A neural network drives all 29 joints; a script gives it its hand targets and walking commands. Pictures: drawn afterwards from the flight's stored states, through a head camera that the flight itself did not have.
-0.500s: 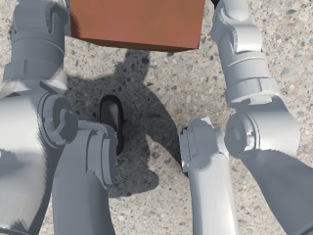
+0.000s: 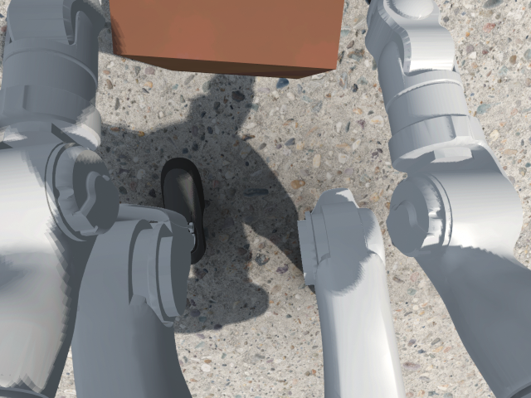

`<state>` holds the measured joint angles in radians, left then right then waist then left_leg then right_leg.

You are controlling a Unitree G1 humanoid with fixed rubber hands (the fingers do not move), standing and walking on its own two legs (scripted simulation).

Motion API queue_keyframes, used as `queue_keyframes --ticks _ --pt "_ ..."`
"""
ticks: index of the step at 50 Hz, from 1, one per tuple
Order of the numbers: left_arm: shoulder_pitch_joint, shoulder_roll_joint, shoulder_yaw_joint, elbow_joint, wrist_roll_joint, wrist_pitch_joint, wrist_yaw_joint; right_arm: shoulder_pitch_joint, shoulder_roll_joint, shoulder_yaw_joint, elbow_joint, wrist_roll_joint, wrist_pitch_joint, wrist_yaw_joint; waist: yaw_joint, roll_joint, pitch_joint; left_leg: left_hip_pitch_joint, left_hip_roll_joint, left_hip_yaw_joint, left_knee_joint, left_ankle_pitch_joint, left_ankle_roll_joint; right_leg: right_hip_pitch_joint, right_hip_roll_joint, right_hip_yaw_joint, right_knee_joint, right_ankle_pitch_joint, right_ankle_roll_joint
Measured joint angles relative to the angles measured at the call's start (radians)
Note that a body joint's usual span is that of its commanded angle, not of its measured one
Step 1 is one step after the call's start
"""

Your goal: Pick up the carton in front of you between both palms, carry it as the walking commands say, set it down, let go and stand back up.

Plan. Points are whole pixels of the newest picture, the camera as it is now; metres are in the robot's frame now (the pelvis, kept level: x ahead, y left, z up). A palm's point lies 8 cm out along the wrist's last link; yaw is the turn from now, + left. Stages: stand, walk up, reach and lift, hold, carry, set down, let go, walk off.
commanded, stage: set down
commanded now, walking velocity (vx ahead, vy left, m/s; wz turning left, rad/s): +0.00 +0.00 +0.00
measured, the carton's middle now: out of the picture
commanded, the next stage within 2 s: let go in 1.48 s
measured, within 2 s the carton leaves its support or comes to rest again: neither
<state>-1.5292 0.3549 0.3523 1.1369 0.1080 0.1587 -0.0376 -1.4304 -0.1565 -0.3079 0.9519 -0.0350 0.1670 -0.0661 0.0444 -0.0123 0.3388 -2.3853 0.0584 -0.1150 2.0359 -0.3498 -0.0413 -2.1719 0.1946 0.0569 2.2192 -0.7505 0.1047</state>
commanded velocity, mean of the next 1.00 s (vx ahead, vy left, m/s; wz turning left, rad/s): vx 0.00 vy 0.00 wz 0.00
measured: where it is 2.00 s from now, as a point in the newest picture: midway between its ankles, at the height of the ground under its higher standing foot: (259, 251)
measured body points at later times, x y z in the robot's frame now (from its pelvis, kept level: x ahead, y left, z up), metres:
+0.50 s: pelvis -0.01 +0.00 +0.00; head +0.39 +0.03 +0.21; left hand +0.55 +0.28 -0.19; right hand +0.57 -0.12 -0.19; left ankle +0.16 +0.16 -0.34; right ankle +0.07 -0.12 -0.34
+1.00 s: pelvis +0.01 +0.01 +0.10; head +0.34 +0.05 +0.39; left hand +0.56 +0.27 -0.02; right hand +0.58 -0.11 +0.00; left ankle +0.16 +0.16 -0.34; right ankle +0.07 -0.12 -0.34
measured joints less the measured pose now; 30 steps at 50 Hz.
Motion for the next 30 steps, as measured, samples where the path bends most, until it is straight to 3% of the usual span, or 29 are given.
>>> queue_keyframes --ticks 6,11,16,22,30 --pt "-0.015 -0.001 0.027 0.024 0.009 -0.024 -0.001 -0.009 0.001 -0.018 0.002 -0.032 -0.014 0.012 -0.001 0.005 0.022 0.010 -0.002 0.003 0.001 0.005 0.000 0.009 -0.002 0.002 0.005 0.001 0.002" --pt "-0.037 0.020 0.028 0.105 -0.002 -0.090 0.013 -0.030 -0.033 0.059 0.038 -0.020 -0.053 0.000 -0.007 -0.004 0.057 0.027 0.000 0.003 -0.002 0.005 -0.007 0.023 -0.002 0.003 0.004 0.004 0.003" --pt "-0.026 0.096 -0.049 0.173 -0.112 -0.150 0.065 -0.036 -0.088 0.127 0.087 0.073 -0.085 -0.039 -0.021 -0.011 0.083 0.033 0.004 0.018 -0.006 0.004 -0.007 0.018 -0.024 0.004 0.001 0.041 -0.003" --pt "-0.036 0.178 -0.140 0.112 -0.272 -0.173 0.064 -0.040 -0.153 0.210 0.009 0.194 -0.084 -0.058 -0.023 -0.022 0.117 0.032 0.021 0.031 -0.004 0.005 0.001 -0.001 -0.067 -0.011 0.010 0.031 -0.034" --pt "0.002 0.174 -0.192 -0.034 -0.311 -0.098 0.061 -0.005 -0.153 0.215 -0.108 0.223 -0.017 -0.095 -0.037 -0.044 0.073 0.068 0.010 0.025 -0.023 0.001 0.000 0.043 -0.080 -0.022 -0.014 0.021 -0.038"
